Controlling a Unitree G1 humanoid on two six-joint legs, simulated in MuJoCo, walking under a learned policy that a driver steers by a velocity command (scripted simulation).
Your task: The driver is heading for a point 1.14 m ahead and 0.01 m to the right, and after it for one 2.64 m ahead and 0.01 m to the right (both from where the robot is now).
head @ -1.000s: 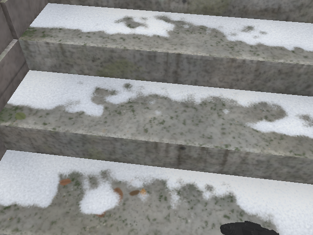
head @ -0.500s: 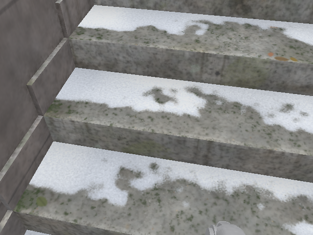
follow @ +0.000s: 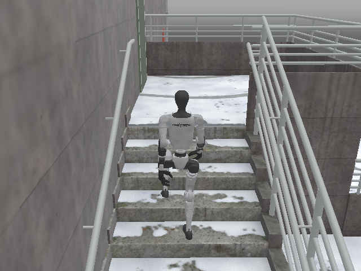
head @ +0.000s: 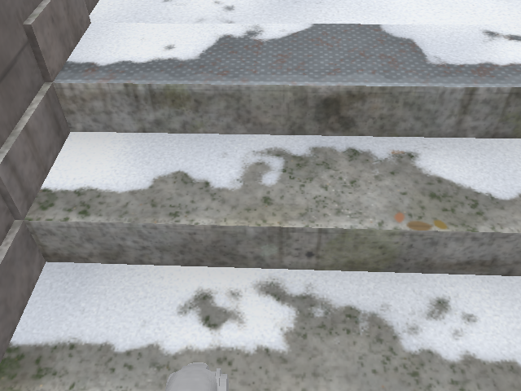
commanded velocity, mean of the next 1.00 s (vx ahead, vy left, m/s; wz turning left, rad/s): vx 0.22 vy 0.00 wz -0.06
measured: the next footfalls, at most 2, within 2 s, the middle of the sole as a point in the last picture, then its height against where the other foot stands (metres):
left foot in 0.08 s outside the picture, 0.15 m higher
right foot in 0.66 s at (412, 379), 0.15 m higher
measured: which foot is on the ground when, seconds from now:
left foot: up 0.00-0.06, down 0.08-0.72, up 0.74-1.00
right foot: down 0.00-0.10, up 0.12-0.64, down 0.66-1.00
